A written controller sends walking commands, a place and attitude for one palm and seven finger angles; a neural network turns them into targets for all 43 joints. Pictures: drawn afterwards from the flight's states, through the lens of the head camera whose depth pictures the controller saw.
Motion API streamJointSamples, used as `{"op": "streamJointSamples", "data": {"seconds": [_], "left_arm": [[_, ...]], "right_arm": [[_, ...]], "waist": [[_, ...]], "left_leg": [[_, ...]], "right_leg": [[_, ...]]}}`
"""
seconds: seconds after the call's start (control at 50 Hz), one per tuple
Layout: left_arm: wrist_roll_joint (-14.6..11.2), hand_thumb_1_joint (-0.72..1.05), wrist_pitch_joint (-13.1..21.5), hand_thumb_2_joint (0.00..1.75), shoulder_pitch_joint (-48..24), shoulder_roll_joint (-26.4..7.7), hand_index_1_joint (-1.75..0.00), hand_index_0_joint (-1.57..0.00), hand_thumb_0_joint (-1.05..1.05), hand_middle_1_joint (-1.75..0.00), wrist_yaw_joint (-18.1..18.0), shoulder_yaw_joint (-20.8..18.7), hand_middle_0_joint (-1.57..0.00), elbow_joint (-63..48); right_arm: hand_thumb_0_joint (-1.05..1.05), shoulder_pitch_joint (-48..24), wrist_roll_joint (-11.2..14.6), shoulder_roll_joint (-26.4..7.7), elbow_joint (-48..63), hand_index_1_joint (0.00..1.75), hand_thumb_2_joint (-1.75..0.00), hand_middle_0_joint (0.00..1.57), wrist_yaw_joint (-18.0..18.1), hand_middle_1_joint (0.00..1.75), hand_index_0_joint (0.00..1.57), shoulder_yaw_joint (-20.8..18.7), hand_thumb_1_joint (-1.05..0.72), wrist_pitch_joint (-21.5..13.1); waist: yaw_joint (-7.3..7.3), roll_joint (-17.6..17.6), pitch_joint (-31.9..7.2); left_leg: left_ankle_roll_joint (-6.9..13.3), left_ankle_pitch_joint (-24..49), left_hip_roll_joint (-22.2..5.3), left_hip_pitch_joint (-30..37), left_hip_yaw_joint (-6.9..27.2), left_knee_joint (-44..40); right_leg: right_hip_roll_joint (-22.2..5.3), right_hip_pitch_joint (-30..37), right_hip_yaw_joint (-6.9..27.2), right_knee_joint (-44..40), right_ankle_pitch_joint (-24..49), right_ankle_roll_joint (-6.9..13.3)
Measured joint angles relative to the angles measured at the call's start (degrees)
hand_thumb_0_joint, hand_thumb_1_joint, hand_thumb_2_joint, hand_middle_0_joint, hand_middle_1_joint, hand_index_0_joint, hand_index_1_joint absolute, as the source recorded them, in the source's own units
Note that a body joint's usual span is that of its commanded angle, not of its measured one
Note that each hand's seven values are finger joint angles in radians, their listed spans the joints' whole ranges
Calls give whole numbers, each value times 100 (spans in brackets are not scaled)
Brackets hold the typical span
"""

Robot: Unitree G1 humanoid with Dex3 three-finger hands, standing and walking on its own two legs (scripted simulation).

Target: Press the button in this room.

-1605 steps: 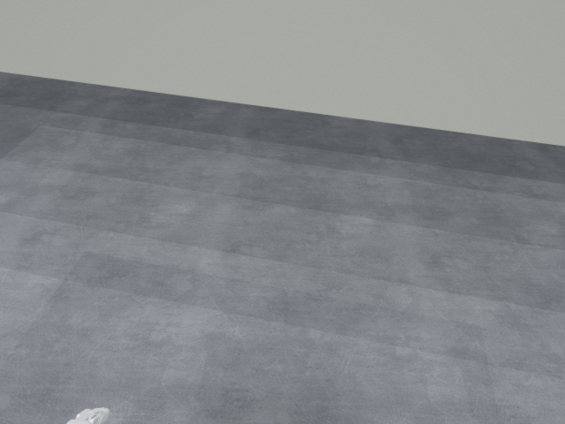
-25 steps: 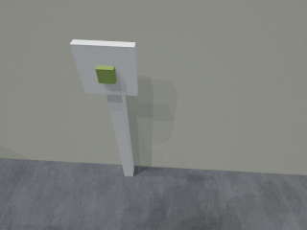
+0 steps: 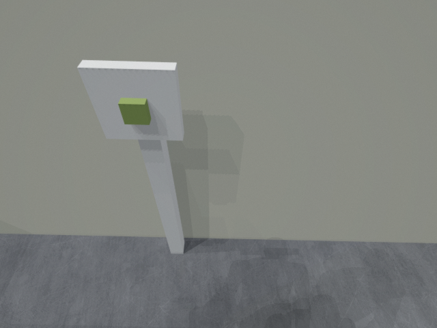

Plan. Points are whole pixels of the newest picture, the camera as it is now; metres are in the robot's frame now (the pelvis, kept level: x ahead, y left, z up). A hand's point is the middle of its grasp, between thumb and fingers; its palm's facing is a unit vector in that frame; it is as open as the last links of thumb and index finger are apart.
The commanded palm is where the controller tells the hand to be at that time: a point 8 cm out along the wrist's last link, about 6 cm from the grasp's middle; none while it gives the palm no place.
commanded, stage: look again from close up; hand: left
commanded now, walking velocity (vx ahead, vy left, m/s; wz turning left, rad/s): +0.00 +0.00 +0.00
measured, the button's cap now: (135, 110) +0.52 +0.22 +0.11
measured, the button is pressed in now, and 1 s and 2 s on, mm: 0 0 0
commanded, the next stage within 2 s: shuffle to correct the standing spot in 0.64 s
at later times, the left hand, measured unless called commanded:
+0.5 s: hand out of the picture +0.07 +0.25 -0.15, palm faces +0.05 -0.94 -0.33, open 7.4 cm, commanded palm none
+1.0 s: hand out of the picture -0.03 +0.20 -0.18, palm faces +0.03 -0.98 -0.21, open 7.4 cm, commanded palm none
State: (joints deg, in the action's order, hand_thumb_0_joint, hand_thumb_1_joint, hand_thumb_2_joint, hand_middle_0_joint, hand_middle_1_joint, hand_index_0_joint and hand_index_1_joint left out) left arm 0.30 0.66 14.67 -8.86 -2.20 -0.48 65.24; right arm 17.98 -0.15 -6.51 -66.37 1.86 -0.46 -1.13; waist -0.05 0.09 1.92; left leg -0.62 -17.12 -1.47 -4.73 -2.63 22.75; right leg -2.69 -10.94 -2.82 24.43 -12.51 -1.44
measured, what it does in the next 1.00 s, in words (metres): stands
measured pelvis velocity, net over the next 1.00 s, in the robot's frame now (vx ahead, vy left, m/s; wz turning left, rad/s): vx -0.02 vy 0.00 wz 0.01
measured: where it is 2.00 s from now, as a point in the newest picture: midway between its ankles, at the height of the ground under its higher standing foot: outside the picture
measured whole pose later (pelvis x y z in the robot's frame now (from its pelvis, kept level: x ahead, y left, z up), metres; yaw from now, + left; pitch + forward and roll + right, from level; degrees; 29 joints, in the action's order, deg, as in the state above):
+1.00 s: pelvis -0.02 +0.00 -0.01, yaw +1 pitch -2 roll -1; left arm 0.7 -0.8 17.9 -12.3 -0.3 0.3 62.7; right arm 17.5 -1.2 -12.9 -64.4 -0.5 0.8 1.2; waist 0.5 0.1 -0.9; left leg -0.3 -19.2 -1.9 -9.0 -1.9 29.9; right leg -2.5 -13.4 -3.3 28.2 -13.1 -1.0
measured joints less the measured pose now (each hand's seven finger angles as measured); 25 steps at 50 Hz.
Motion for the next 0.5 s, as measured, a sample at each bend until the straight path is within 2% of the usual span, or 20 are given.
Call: {"op": "streamJointSamples", "data": {"seconds": [0.1, 0.14, 0.22, 0.3, 0.5], "left_arm": [[1, 92, 8, 90, -28, -27, -30, -20, 0, -30, 13, -5, -19, -31], [30, 91, -9, 90, 3, -103, -30, -20, 0, -30, 65, 16, -20, -230], [54, 91, -21, 90, 44, -252, -30, -20, 0, -30, 77, -63, -20, -573], [53, 91, -45, 90, -62, -463, -30, -20, 0, -30, 94, -122, -20, -727], [33, 90, -39, 90, -601, -1024, -30, -20, 0, -30, 185, -101, -20, -788]], "right_arm": [[0, -86, -1, -81, 31, 30, -90, 20, -1, 30, 20, -20, -90, -5], [0, -115, -45, -154, 275, 30, -90, 20, -54, 30, 20, -2, -90, 75], [1, -166, -71, -415, 670, 30, -90, 20, -24, 30, 20, -95, -90, 41], [1, -368, -72, -733, 844, 30, -90, 20, -17, 30, 20, -178, -90, 64], [1, -965, -102, -1314, 1017, 30, -90, 20, -132, 30, 20, -124, -90, 54]], "waist": [[10, 2, 5], [-38, 39, 32], [-68, 10, -48], [-46, 1, -136], [31, -4, -294]], "left_leg": [[-13, -3, -13, 36, 5, -19], [-11, -37, 0, -106, 27, 122], [-2, -285, -30, -427, 85, 661], [-2, -410, -46, -457, 99, 905], [29, -115, 12, -285, 105, 598]], "right_leg": [[13, 32, -8, -7, -11, 12], [-11, -109, -25, 153, -63, 25], [-6, -347, -67, 545, -251, 50], [0, -346, -72, 721, -333, 45], [-41, -145, -79, 384, -33, 20]]}}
